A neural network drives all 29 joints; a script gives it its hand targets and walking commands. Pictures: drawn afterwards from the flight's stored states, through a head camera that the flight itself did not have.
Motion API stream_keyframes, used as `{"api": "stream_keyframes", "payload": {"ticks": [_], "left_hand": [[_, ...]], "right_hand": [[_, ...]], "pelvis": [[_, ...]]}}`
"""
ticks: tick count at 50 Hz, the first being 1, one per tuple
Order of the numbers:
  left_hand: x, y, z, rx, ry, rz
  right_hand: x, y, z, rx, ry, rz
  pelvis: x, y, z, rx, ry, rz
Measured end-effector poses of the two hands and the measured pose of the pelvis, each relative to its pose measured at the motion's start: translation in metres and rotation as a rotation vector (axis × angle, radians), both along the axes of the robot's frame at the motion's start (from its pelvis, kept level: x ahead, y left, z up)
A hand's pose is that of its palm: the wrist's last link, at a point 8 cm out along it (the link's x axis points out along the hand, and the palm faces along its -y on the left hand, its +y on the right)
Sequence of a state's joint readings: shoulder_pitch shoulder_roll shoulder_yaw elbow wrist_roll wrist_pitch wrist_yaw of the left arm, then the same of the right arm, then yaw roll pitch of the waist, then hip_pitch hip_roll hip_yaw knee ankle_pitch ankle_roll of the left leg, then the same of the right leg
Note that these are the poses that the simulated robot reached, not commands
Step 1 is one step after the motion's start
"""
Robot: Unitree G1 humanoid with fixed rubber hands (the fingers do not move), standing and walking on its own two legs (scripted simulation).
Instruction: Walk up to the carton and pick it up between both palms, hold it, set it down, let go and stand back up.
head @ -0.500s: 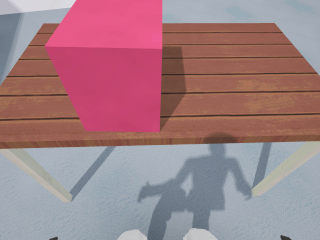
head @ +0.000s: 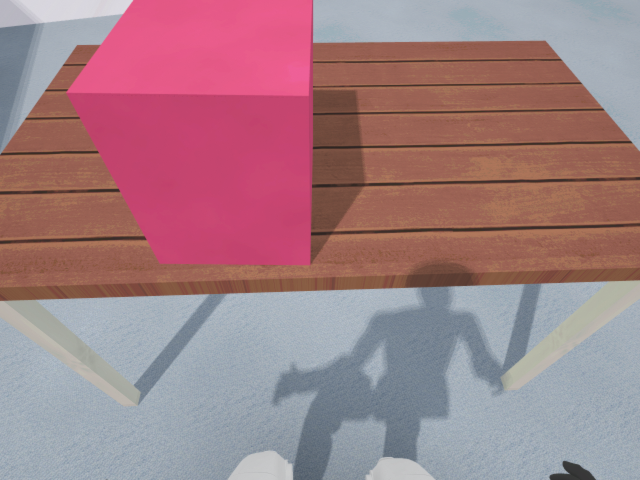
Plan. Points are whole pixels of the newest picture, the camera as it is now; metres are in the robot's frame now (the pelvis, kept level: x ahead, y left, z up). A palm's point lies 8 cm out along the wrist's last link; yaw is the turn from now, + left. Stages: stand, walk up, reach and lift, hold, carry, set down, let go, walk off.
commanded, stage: walk up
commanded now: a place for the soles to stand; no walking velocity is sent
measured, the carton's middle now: (234, 123) +0.57 +0.14 +0.12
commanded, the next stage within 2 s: none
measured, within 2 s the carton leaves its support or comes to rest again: neither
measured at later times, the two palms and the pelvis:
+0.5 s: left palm out of the picture +0.01 +0.47 -0.11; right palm out of the picture +0.04 -0.17 -0.09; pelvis -0.02 +0.15 +0.01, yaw +2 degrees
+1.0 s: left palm out of the picture +0.05 +0.47 -0.10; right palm out of the picture +0.02 -0.17 -0.08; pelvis -0.02 +0.15 +0.01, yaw -3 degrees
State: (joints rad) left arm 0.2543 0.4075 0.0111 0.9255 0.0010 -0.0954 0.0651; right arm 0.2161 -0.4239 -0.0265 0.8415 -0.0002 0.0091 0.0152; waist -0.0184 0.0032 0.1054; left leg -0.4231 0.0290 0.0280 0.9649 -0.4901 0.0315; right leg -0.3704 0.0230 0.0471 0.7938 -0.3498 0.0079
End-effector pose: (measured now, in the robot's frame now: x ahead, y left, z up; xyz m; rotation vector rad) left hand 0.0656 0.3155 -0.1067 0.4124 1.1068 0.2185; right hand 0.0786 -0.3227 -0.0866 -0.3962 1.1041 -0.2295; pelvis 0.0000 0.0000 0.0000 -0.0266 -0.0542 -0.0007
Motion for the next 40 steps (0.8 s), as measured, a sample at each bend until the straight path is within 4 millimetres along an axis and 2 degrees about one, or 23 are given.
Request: {"api": "stream_keyframes", "payload": {"ticks": [6, 11, 15, 18, 22, 26, 33, 40], "left_hand": [[-0.027, 0.037, 0.017, 0.109, 0.037, 0.050], [-0.039, 0.078, 0.023, 0.144, 0.029, 0.052], [-0.045, 0.119, 0.011, 0.139, 0.017, 0.056], [-0.051, 0.139, 0.003, 0.119, 0.046, 0.075], [-0.057, 0.151, 0.001, 0.067, 0.094, 0.083], [-0.060, 0.160, -0.002, 0.027, 0.145, 0.076], [-0.046, 0.167, -0.007, -0.021, 0.173, 0.031], [-0.030, 0.167, -0.006, -0.020, 0.145, -0.005]], "right_hand": [[0.025, 0.018, -0.012, 0.029, -0.019, 0.029], [0.036, 0.057, -0.022, 0.058, -0.025, 0.068], [0.032, 0.095, -0.028, 0.051, -0.008, 0.093], [0.010, 0.120, -0.027, 0.054, 0.023, 0.068], [-0.022, 0.143, -0.012, 0.055, 0.092, 0.026], [-0.041, 0.154, 0.003, 0.030, 0.130, -0.002], [-0.049, 0.161, 0.021, -0.023, 0.123, -0.041], [-0.057, 0.163, 0.021, -0.029, 0.116, -0.071]], "pelvis": [[-0.006, 0.022, -0.002, -0.016, -0.016, 0.014], [-0.013, 0.058, -0.007, -0.036, -0.016, 0.040], [-0.020, 0.096, -0.017, -0.045, -0.001, 0.065], [-0.022, 0.117, -0.016, -0.039, -0.008, 0.054], [-0.022, 0.135, -0.001, -0.031, 0.006, 0.045], [-0.019, 0.149, 0.008, -0.023, 0.013, 0.036], [-0.014, 0.163, 0.014, -0.018, 0.033, 0.001], [-0.014, 0.167, 0.014, -0.008, 0.040, -0.026]]}}
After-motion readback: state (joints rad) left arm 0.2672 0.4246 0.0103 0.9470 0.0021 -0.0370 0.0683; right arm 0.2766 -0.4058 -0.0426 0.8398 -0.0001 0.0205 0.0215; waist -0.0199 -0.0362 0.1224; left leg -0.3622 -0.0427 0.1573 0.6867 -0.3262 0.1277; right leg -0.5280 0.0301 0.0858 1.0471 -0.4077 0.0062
